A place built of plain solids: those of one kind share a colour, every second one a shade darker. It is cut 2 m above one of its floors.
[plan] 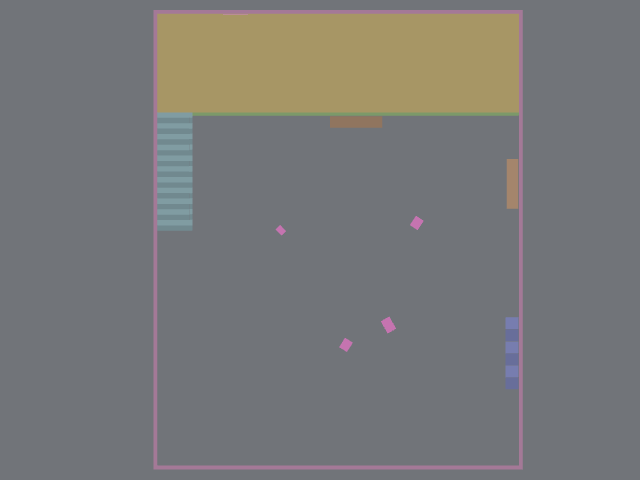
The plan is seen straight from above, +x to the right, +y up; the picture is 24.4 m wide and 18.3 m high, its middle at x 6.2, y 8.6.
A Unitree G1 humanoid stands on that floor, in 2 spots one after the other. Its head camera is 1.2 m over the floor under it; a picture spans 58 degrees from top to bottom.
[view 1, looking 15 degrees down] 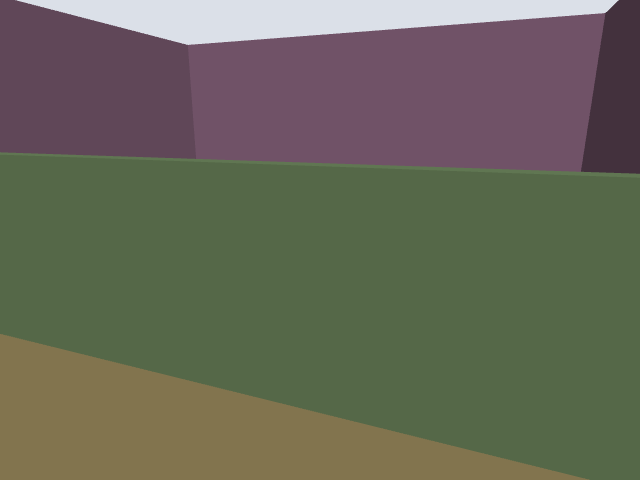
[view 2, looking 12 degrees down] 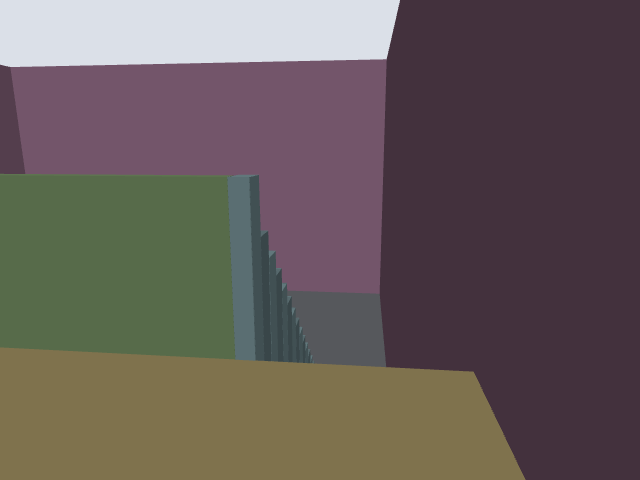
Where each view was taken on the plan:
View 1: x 2.61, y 14.96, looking -69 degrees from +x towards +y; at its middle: piece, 1.66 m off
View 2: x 0.61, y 15.71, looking -84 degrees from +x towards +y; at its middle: wall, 16.15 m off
